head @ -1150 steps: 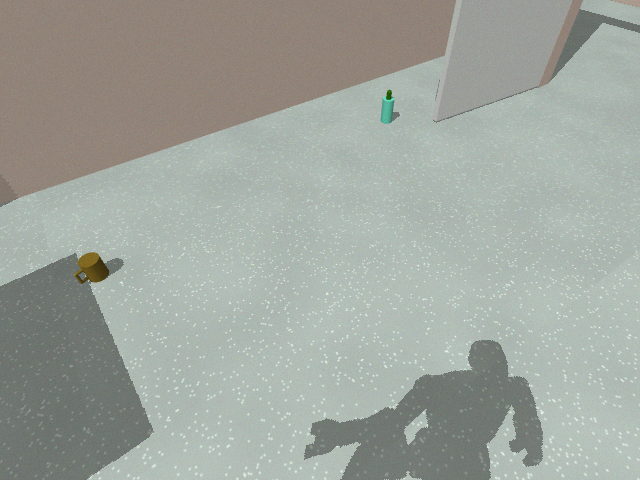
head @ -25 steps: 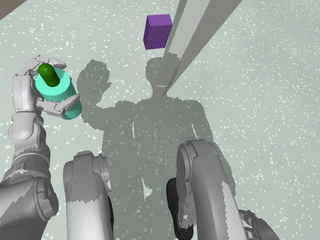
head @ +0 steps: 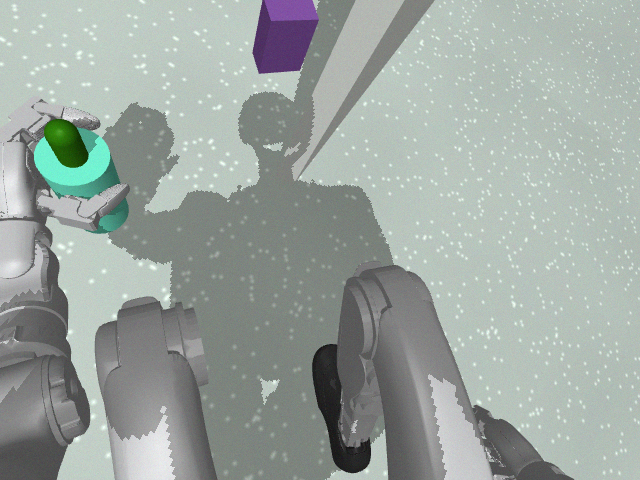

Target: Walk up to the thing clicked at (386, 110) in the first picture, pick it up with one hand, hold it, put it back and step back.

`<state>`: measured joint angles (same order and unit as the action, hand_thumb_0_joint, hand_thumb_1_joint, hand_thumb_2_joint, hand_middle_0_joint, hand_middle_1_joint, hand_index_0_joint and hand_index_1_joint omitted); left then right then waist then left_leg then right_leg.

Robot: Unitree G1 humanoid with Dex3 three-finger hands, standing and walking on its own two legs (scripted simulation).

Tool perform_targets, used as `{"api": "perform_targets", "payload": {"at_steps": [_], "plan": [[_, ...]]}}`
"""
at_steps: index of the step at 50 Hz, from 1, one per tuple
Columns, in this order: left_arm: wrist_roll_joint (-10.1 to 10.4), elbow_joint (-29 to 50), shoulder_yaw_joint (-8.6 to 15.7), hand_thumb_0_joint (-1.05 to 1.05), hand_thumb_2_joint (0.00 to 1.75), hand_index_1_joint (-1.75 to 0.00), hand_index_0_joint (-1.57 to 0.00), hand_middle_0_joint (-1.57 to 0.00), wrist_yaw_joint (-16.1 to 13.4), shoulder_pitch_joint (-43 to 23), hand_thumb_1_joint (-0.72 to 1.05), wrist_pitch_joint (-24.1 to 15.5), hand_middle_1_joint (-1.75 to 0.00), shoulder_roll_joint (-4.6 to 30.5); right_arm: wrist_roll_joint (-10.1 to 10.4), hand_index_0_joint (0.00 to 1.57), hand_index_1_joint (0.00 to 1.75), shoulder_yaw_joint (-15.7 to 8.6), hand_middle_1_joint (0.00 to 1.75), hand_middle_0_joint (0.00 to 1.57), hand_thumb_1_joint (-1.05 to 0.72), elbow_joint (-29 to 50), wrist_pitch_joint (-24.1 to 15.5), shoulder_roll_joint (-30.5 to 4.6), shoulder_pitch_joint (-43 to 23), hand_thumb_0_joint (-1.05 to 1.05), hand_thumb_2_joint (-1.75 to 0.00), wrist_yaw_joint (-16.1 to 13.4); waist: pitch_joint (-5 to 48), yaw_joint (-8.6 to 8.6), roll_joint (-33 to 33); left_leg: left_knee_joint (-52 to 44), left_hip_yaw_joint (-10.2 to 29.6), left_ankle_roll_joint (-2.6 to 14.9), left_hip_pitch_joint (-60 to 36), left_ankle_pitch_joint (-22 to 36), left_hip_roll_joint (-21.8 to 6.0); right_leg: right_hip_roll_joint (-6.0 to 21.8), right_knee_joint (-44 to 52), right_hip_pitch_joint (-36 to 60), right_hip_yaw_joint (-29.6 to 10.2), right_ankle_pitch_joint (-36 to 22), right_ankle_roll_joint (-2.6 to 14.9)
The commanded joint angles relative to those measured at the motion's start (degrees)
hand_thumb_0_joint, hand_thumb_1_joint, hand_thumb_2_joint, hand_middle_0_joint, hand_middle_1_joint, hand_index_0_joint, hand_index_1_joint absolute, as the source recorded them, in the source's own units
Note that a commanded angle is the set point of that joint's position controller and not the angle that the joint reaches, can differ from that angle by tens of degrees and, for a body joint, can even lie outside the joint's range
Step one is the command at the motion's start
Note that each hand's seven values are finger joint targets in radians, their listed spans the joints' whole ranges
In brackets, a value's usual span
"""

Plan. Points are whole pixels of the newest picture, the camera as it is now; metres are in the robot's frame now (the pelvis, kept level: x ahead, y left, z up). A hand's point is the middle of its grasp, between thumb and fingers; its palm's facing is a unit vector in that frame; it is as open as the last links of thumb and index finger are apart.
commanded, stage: lower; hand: left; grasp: from the side
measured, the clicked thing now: (83, 176) +0.47 +0.23 -0.10
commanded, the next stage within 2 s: loosen in 1.10 s
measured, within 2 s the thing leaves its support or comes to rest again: rests again in 1.54 s
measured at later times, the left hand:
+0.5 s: hand (101, 187) +0.48 +0.23 -0.15, palm faces +0.06 -1.00 -0.02, open 9.7 cm
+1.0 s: hand (107, 192) +0.48 +0.23 -0.17, palm faces +0.07 -1.00 -0.02, open 9.7 cm
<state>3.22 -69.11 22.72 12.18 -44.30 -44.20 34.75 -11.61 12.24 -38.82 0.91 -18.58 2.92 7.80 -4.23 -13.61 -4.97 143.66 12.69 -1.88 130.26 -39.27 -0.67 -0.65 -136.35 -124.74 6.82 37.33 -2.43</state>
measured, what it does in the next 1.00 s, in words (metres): stands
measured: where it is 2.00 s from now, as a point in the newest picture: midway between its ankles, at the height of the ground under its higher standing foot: (269, 453)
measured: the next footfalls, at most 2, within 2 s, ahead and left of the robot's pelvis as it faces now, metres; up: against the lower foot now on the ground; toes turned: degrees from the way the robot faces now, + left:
none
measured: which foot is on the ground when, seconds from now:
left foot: down 0.00-1.00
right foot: down 0.00-1.00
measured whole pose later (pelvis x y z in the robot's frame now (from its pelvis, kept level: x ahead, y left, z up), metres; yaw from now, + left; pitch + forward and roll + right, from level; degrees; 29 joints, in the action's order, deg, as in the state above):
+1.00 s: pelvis -0.01 +0.02 -0.01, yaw -6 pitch +17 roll -18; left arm 3.1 -85.6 18.9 5.7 -48.1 -57.0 50.3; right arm -19.7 29.4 -32.9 1.2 -20.5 -7.2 7.5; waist -15.4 -17.7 -14.1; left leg 149.0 21.9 -1.8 127.5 -40.7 0.1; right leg -3.1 -134.4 -118.2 13.9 35.9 -4.5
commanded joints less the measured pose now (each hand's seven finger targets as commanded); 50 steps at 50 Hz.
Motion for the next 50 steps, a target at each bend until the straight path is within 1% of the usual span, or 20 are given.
{"api": "perform_targets", "payload": {"at_steps": [1,3,6,9,11,13,17,20,21,22,24,26,29,32,33,34,35,37,44,50], "plan": [[1.1,7.6,-0.5,0.00,1.26,-1.45,-1.32,-1.30,-1.0,-20.2,0.24,-5.8,-1.46,7.1,-0.4,0.20,0.30,-3.5,0.30,0.20,-0.90,1.8,-0.2,-16.5,6.2,0.00,-0.90,-0.9,33.3,-4.44,18.0,-15.0,-5.0,1.85,-22.3,4.5,-1.0,-2.1,12.4,18.3,5.7,-8.7,3.49],[1.6,7.2,0.2,0.00,1.25,-1.43,-1.32,-1.30,-1.3,-20.6,0.23,-6.8,-1.44,9.0,-0.8,0.20,0.30,-2.6,0.30,0.20,-0.91,2.0,-0.1,-16.8,6.1,0.00,-0.90,-0.9,34.1,-4.39,16.9,-13.8,-5.0,1.99,-21.7,4.9,-1.0,-2.5,12.7,20.5,5.6,-9.3,3.20],[1.5,5.9,-1.0,0.00,1.24,-1.42,-1.31,-1.30,-1.3,-21.5,0.27,-8.2,-1.43,9.8,-1.6,0.20,0.30,-1.5,0.30,0.20,-0.90,2.5,-0.2,-17.2,4.7,0.00,-0.90,-0.8,33.6,-5.04,17.7,-13.6,-4.5,1.87,-22.3,4.4,-1.1,-2.8,12.6,20.6,6.2,-8.9,3.24],[1.7,4.5,-1.0,0.00,1.24,-1.41,-1.29,-1.27,-1.4,-22.5,0.29,-9.6,-1.42,11.0,-2.2,0.20,0.30,0.1,0.30,0.20,-0.89,2.8,-0.3,-18.0,3.6,0.00,-0.90,-0.9,33.0,-6.21,19.7,-13.7,-3.4,1.37,-24.7,5.9,-1.4,-2.9,11.8,20.2,7.1,-10.2,3.24],[1.6,3.7,-0.8,0.00,1.22,-1.40,-1.30,-1.29,-1.8,-22.4,0.26,-10.3,-1.42,12.5,-2.7,0.20,0.30,0.9,0.30,0.20,-0.90,2.9,-0.3,-18.5,3.0,0.00,-0.90,-0.9,32.6,-6.26,21.0,-13.5,-3.0,1.13,-25.7,6.1,-1.5,-3.0,11.6,20.4,7.3,-10.6,3.35],[1.6,3.8,-1.4,0.00,1.23,-1.40,-1.29,-1.27,-2.0,-24.0,0.30,-11.2,-1.41,12.9,-3.2,0.20,0.30,1.9,0.30,0.20,-0.90,3.1,-0.3,-18.9,2.1,0.00,-0.90,-1.0,31.8,-7.01,22.3,-13.3,-2.5,0.91,-26.0,7.1,-1.6,-3.0,11.0,20.9,7.7,-11.6,3.32],[1.8,2.0,-1.6,0.00,1.23,-1.39,-1.28,-1.26,-2.5,-22.8,0.29,-12.3,-1.40,13.7,-4.0,0.20,0.30,3.4,0.30,0.20,-0.91,3.5,-0.2,-19.5,0.6,0.00,-0.90,-1.0,30.6,-7.53,23.6,-13.0,-1.7,0.59,-27.4,7.8,-1.9,-3.2,10.7,21.1,8.4,-12.4,3.29],[1.0,1.2,-2.0,0.00,1.23,-1.38,-1.27,-1.26,-2.9,-23.4,0.33,-13.2,-1.39,15.6,-4.8,0.20,0.30,4.4,0.30,0.20,-0.90,3.6,0.0,-20.2,0.2,0.00,-0.90,-1.2,29.7,-8.70,24.7,-13.0,-0.9,0.46,-28.0,7.8,-2.0,-3.3,10.7,21.5,9.1,-12.7,3.17],[0.8,1.9,-2.4,0.00,1.22,-1.37,-1.26,-1.25,-3.1,-23.8,0.31,-13.5,-1.38,15.6,-5.0,0.20,0.30,4.6,0.30,0.20,-0.90,3.7,0.0,-20.1,-0.7,0.00,-0.90,-1.2,29.2,-8.24,25.1,-12.9,-0.9,0.41,-28.1,7.5,-2.1,-3.4,10.7,21.2,9.0,-12.5,3.21],[0.9,0.3,-2.3,0.00,1.25,-1.39,-1.28,-1.26,-3.2,-22.2,0.35,-13.5,-1.41,15.1,-5.2,0.20,0.30,5.1,0.30,0.20,-0.90,3.7,0.0,-20.2,-0.4,0.00,-0.90,-1.2,29.3,-8.81,25.2,-12.8,-0.5,0.34,-29.1,9.1,-2.2,-3.4,10.5,21.8,9.3,-13.8,3.04],[0.9,0.2,-1.9,0.00,1.25,-1.39,-1.27,-1.25,-3.7,-22.7,0.34,-13.9,-1.40,16.6,-5.6,0.20,0.30,5.8,0.30,0.20,-0.90,4.0,0.1,-20.7,-1.2,0.00,-0.90,-1.2,28.2,-9.06,25.5,-13.0,0.0,0.25,-29.0,9.0,-2.3,-3.4,10.4,21.6,9.7,-13.8,3.03],[1.3,-0.7,-2.0,0.00,1.25,-1.39,-1.27,-1.25,-4.1,-22.2,0.33,-14.3,-1.40,15.9,-5.9,0.20,0.30,6.3,0.30,0.20,-0.90,4.2,0.3,-21.0,-1.5,0.00,-0.90,-1.2,27.9,-9.63,25.2,-13.1,0.8,0.11,-29.8,9.6,-2.4,-3.5,10.4,21.6,10.3,-14.3,2.89],[0.9,-0.8,-2.6,0.00,1.26,-1.38,-1.25,-1.23,-4.7,-22.5,0.34,-14.9,-1.39,17.3,-6.5,0.20,0.30,7.2,0.30,0.20,-0.90,4.3,0.4,-21.1,-2.2,0.00,-0.90,-1.3,27.8,-9.89,25.2,-12.0,0.7,0.36,-29.5,10.1,-2.4,-3.9,10.8,23.1,10.1,-15.1,2.75],[0.5,-2.2,-3.0,0.00,1.27,-1.39,-1.27,-1.25,-5.4,-23.3,0.38,-15.5,-1.40,17.9,-6.8,0.20,0.30,8.1,0.30,0.20,-0.90,4.7,0.4,-21.3,-3.1,0.00,-0.90,-1.4,25.6,-10.83,25.1,-12.4,1.4,0.35,-28.3,8.5,-2.4,-4.0,10.7,22.3,10.9,-14.0,2.72],[0.5,-2.7,-3.2,0.00,1.27,-1.39,-1.26,-1.25,-5.6,-22.8,0.39,-15.6,-1.40,17.9,-6.9,0.20,0.30,8.3,0.30,0.20,-0.90,4.8,0.4,-21.1,-3.8,0.00,-0.90,-1.4,24.9,-10.51,24.6,-12.1,1.2,0.53,-27.6,7.5,-2.4,-4.2,11.1,22.4,10.8,-13.5,2.72],[0.6,-3.5,-3.0,0.00,1.28,-1.40,-1.28,-1.26,-5.7,-22.5,0.41,-15.8,-1.41,18.0,-7.1,0.20,0.30,8.5,0.30,0.20,-0.90,5.0,0.4,-21.5,-3.4,0.00,-0.90,-1.3,25.4,-11.18,24.1,-12.2,1.6,0.47,-28.0,7.3,-2.5,-4.2,11.1,22.8,11.1,-13.4,2.60],[0.7,-3.5,-2.9,0.00,1.29,-1.40,-1.27,-1.26,-5.8,-22.0,0.41,-16.0,-1.41,17.9,-7.2,0.20,0.30,8.6,0.30,0.20,-0.89,5.0,0.6,-21.6,-3.5,0.00,-0.90,-1.4,25.3,-10.89,24.1,-12.3,1.7,0.31,-28.6,8.3,-2.6,-4.3,11.0,22.8,11.1,-14.1,2.60],[0.6,-4.4,-3.4,0.00,1.28,-1.39,-1.27,-1.25,-5.7,-22.7,0.40,-16.4,-1.40,18.5,-7.4,0.20,0.30,9.0,0.30,0.20,-0.89,5.3,0.6,-21.6,-4.6,0.00,-0.90,-1.6,23.9,-11.21,23.5,-12.0,1.6,0.66,-27.2,6.3,-2.5,-4.5,11.5,22.5,11.1,-12.9,2.55],[0.3,-5.0,-3.4,0.00,1.29,-1.40,-1.30,-1.28,-6.2,-23.0,0.44,-17.8,-1.41,20.0,-7.9,0.20,0.30,10.1,0.30,0.20,-0.89,5.8,0.6,-22.8,-6.2,0.00,-0.90,-1.7,21.6,-12.04,26.3,-13.9,3.9,-0.26,-29.4,6.1,-3.0,-4.4,10.5,20.8,12.5,-12.7,2.66],[0.8,-5.8,-3.1,0.00,1.29,-1.41,-1.31,-1.29,-6.4,-22.0,0.42,-18.6,-1.42,20.8,-8.4,0.20,0.30,11.1,0.30,0.20,-0.89,5.8,0.7,-22.6,-6.3,0.00,-0.90,-1.6,22.9,-12.63,25.1,-12.1,3.5,0.23,-29.4,8.0,-2.8,-5.0,11.4,23.5,12.6,-14.7,2.30]]}}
